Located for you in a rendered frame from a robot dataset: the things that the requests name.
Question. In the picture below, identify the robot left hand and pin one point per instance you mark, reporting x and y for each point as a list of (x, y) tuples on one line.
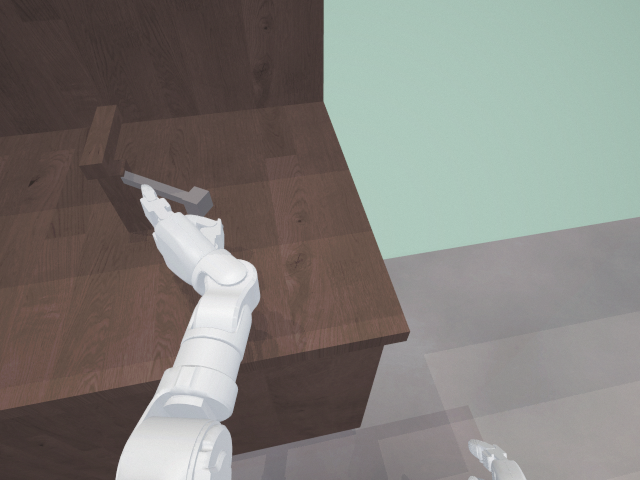
[(182, 240)]

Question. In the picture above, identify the counter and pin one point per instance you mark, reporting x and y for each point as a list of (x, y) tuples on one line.
[(223, 95)]

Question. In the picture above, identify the left robot forearm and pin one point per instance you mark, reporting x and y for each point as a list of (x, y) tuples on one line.
[(201, 383)]

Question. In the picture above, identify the robot right hand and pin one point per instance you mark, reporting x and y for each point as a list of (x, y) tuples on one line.
[(495, 460)]

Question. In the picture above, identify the left robot upper arm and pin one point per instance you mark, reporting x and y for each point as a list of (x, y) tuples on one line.
[(173, 448)]

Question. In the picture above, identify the tap lever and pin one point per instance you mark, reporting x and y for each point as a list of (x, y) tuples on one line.
[(197, 201)]

